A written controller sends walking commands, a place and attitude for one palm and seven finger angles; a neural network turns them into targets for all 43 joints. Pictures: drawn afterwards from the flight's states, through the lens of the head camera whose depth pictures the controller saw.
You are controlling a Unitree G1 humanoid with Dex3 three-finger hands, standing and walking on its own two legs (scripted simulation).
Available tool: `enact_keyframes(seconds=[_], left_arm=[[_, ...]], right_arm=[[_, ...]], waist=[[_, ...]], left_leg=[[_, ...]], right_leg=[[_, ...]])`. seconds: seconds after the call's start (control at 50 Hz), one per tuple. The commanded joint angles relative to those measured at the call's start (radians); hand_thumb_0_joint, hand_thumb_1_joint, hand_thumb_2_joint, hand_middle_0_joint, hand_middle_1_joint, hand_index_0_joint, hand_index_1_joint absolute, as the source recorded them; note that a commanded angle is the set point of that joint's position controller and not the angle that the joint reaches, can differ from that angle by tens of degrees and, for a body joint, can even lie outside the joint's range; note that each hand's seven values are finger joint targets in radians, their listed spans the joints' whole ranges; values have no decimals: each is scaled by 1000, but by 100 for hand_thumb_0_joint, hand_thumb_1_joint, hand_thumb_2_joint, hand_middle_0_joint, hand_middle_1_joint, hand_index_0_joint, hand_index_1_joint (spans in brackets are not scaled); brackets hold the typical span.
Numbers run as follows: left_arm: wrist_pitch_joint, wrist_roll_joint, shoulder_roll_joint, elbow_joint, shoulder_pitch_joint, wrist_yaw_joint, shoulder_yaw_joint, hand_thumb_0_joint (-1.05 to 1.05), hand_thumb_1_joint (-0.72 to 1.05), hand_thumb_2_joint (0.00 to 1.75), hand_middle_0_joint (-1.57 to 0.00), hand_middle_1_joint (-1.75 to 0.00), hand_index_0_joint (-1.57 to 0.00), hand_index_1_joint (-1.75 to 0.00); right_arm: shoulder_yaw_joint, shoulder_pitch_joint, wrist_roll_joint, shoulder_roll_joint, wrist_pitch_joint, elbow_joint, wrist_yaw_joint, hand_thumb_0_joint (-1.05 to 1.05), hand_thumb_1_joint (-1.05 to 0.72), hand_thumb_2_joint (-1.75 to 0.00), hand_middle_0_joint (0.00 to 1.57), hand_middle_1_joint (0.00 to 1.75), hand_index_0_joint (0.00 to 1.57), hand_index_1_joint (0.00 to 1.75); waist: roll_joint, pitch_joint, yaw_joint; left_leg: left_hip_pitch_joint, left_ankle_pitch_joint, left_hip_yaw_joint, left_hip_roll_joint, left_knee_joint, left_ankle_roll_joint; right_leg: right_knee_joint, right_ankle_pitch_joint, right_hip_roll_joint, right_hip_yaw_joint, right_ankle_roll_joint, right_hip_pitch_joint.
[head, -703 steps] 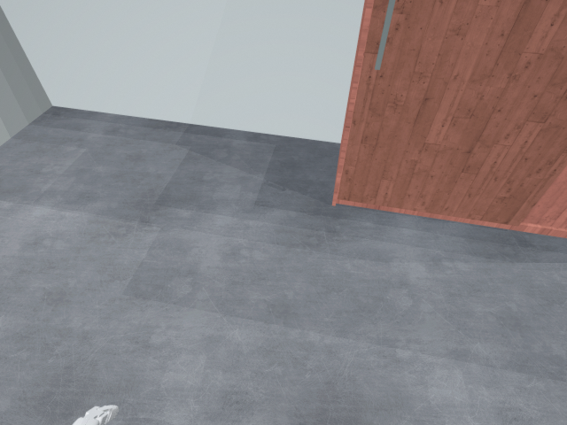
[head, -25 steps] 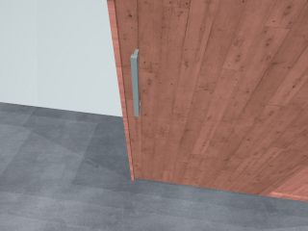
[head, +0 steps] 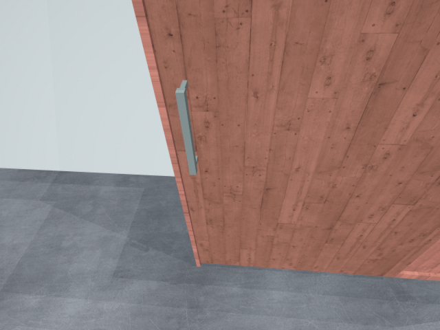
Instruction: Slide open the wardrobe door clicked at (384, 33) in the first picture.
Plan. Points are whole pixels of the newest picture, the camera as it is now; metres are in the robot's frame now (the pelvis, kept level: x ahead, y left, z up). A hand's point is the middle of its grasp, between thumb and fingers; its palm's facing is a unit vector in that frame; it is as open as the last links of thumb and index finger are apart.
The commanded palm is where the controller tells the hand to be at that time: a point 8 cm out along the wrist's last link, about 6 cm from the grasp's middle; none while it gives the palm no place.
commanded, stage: look again from close up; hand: left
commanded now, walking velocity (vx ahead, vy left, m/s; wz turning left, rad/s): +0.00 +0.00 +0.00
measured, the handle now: (189, 132) +0.51 +0.10 +0.08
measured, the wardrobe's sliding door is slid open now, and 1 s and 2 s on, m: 0.00 0.00 0.00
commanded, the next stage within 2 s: raise the hand with hooked fingers in 0.84 s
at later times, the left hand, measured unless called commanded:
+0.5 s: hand out of the picture +0.01 +0.14 -0.17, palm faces +0.02 -0.98 -0.18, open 7.4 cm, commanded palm none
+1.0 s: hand out of the picture +0.06 +0.16 -0.15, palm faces +0.12 -0.97 -0.21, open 7.3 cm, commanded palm +0.13 +0.20 -0.06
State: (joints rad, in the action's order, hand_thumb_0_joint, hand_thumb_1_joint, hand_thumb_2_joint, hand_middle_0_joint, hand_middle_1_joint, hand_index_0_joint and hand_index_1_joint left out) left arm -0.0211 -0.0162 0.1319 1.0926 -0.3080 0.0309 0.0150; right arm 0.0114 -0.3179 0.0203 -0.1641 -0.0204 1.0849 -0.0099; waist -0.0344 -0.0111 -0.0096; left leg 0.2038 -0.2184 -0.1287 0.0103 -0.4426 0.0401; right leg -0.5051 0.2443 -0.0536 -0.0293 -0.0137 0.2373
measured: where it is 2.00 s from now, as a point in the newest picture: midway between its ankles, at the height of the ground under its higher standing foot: outside the picture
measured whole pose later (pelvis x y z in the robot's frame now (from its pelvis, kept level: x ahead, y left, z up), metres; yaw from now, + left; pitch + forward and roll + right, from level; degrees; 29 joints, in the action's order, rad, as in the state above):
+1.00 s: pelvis +0.03 -0.03 +0.00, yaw +1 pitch -1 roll +1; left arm 0.07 0.05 0.17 0.78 -0.39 0.04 -0.01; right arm 0.03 -0.32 0.00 -0.16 -0.07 1.04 -0.04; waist 0.00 -0.05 0.01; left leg 0.16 -0.25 -0.10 -0.03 -0.43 0.00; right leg -0.47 0.28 -0.01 -0.06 0.02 0.18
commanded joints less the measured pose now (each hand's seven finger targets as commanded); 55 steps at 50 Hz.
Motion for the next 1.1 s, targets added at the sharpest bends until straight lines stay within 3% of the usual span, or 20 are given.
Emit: enact_keyframes(seconds=[0.0,0.2,0.42,0.52,0.9,0.92,0.94,0.96,0.98,1.0,1.02,1.04,1.08], left_arm=[[-13,3,106,-30,-54,6,-20,0,90,90,-20,-30,-20,-30],[-11,3,104,-8,-55,5,-18,0,90,90,-20,-30,-20,-30],[-14,1,101,-4,-60,6,-20,0,90,90,-20,-30,-20,-30],[-13,1,104,-4,-57,7,-22,0,90,90,-20,-30,-20,-30],[-8,3,107,-6,-50,7,-27,0,90,90,-20,-30,-20,-30],[-28,-18,276,-75,-47,7,-27,0,90,90,-20,-30,-20,-30],[-202,187,388,-1475,717,13,-177,0,88,89,-20,-32,-20,-32],[-131,144,264,-1245,198,40,-84,0,85,88,-20,-33,-20,-33],[-81,144,114,-921,104,66,-44,0,83,87,-21,-34,-21,-34],[-38,179,-13,-1006,17,58,70,0,81,86,-21,-36,-21,-36],[-28,187,-49,-1012,14,48,90,0,78,85,-21,-37,-21,-37],[-84,189,25,-1072,89,38,32,0,76,84,-21,-39,-21,-39],[-170,168,107,-1067,28,7,-59,0,71,82,-21,-42,-21,-42]], right_arm=[[-15,-50,-6,-73,-19,-19,-9,0,-90,-90,20,30,20,30],[-13,-33,-7,-67,-14,6,-15,0,-90,-90,20,30,20,30],[-16,-21,-8,-56,-12,19,-19,0,-90,-90,20,30,20,30],[-16,-21,-8,-56,-14,25,-21,0,-90,-90,20,30,20,30],[-15,-20,-6,-61,-14,29,-24,0,-90,-90,20,30,20,30],[-38,28,1,-181,-16,-85,-20,0,-90,-90,20,30,20,30],[-11,77,-60,-251,-177,-390,-63,0,-90,-90,20,30,20,30],[-1,82,-44,-195,-266,-360,-78,0,-90,-90,20,30,20,30],[-4,120,-41,-184,-278,-260,-77,0,-90,-90,20,30,20,30],[-18,111,-68,-184,-289,-323,-67,0,-90,-90,20,30,20,30],[-16,123,-80,-190,-301,-371,-74,0,-90,-90,20,30,20,30],[-36,100,-69,-222,-332,-384,-77,0,-90,-90,20,30,20,30],[-67,84,-39,-223,-362,-425,-71,0,-90,-90,20,30,20,30]], waist=[[45,-53,6],[22,-59,7],[64,-52,9],[48,-46,12],[29,-56,15],[84,-112,-9],[-128,465,-74],[-239,414,24],[-91,178,-7],[-35,73,-22],[83,-69,-49],[163,-30,-62],[247,45,-33]], left_leg=[[21,-7,131,-116,117,-2],[-5,33,120,-120,106,-11],[-24,70,112,-121,89,-15],[-26,105,112,-125,88,-16],[-41,127,115,-130,103,-17],[-8,215,146,-85,26,-32],[-238,332,51,-15,-11,7],[-293,432,51,-43,21,-16],[-165,315,51,-63,22,-19],[-82,172,94,-62,34,-9],[6,65,120,-54,24,0],[26,19,129,-47,-23,4],[102,13,131,-20,-117,1]], right_leg=[[115,-25,-54,91,52,22],[134,-63,-54,89,54,8],[147,-121,-59,92,56,-14],[134,-165,-56,83,56,-35],[137,-159,-53,75,56,-39],[130,-433,-60,64,47,-49],[48,-403,25,70,38,-92],[-4,-216,30,18,55,-77],[22,-148,32,-19,43,20],[40,-107,23,-29,36,41],[51,-51,24,-37,29,100],[40,-6,14,-39,20,137],[-19,47,20,-35,12,209]])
